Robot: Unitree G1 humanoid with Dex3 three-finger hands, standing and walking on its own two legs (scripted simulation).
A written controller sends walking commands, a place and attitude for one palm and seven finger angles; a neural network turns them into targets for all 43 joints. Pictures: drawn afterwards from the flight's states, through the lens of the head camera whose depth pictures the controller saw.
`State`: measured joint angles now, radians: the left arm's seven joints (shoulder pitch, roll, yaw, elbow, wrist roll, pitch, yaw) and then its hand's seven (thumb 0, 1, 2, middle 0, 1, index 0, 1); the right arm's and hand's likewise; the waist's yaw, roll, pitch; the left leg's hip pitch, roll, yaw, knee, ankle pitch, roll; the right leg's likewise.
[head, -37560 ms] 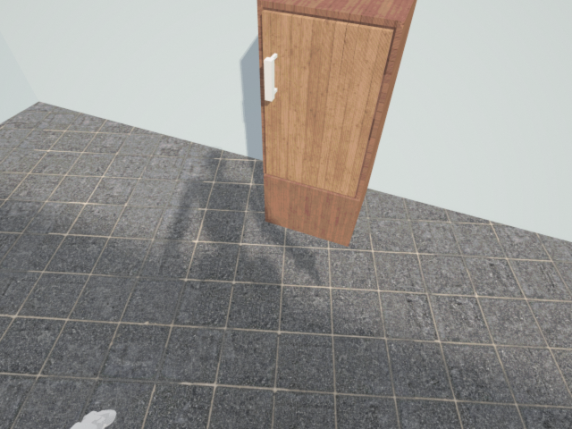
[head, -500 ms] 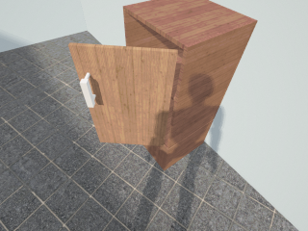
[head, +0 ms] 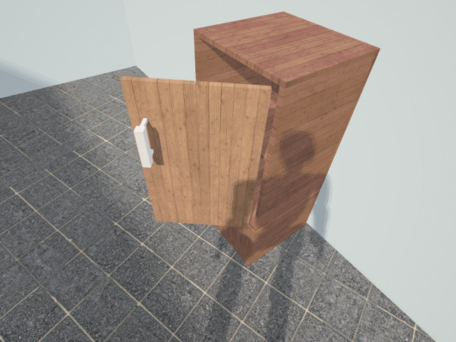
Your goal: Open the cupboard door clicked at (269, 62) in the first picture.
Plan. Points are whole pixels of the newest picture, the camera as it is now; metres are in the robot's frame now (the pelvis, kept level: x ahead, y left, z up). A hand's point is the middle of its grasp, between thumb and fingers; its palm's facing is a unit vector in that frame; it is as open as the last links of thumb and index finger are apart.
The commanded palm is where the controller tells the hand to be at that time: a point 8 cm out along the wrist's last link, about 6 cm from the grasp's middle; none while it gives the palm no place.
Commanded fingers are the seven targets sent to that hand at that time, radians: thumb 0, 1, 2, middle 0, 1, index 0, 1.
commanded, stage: look again from close up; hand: left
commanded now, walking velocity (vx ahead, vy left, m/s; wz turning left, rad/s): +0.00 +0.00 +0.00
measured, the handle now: (146, 142) +0.61 +0.26 -0.02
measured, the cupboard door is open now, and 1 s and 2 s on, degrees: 50 50 50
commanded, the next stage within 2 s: shuffle to correct the standing spot in 0.28 s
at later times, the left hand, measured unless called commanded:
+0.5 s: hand out of the picture -0.05 +0.21 -0.17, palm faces +0.01 -0.98 -0.19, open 7.4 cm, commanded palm none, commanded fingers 0.00 0.90 0.90 -0.20 -0.30 -0.20 -0.30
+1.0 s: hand out of the picture +0.06 +0.25 -0.16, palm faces -0.01 -0.98 -0.17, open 7.3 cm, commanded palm none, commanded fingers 0.00 0.90 0.90 -0.20 -0.30 -0.20 -0.30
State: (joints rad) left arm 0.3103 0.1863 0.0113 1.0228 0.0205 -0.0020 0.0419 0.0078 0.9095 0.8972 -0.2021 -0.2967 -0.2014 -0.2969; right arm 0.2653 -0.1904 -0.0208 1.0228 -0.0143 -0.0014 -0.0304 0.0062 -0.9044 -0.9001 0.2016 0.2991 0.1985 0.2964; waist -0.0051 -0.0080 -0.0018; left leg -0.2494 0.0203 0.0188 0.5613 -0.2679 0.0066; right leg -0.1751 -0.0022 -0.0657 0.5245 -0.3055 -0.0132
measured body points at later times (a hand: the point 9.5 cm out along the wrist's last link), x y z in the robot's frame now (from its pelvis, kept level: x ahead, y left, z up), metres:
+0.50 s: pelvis -0.03 +0.04 +0.01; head -0.05 +0.05 +0.46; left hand -0.05 +0.26 -0.16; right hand -0.03 -0.20 -0.15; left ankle +0.02 +0.11 -0.73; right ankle -0.01 -0.11 -0.73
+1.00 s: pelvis +0.01 +0.08 +0.01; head +0.00 +0.09 +0.46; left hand +0.06 +0.30 -0.14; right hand -0.07 -0.12 -0.14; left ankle +0.00 +0.12 -0.73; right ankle +0.06 -0.08 -0.68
